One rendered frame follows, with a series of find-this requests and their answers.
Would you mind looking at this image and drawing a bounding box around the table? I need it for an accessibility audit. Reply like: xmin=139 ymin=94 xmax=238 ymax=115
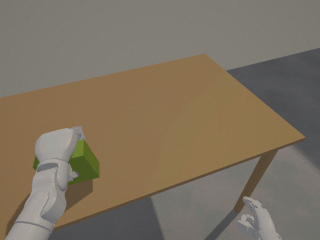
xmin=0 ymin=53 xmax=306 ymax=240

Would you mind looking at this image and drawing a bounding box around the left robot hand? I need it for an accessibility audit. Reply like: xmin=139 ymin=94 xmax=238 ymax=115
xmin=35 ymin=126 xmax=86 ymax=182

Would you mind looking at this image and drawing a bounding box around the right robot hand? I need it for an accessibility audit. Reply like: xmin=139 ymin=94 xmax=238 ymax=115
xmin=237 ymin=196 xmax=276 ymax=240

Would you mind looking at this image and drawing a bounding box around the sponge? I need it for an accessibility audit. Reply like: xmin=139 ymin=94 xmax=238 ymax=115
xmin=33 ymin=139 xmax=100 ymax=185

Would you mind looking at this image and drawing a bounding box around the robot right forearm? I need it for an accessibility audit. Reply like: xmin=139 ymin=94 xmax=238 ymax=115
xmin=256 ymin=228 xmax=282 ymax=240

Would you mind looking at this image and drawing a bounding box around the robot left forearm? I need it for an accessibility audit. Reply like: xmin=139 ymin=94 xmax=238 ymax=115
xmin=4 ymin=159 xmax=70 ymax=240

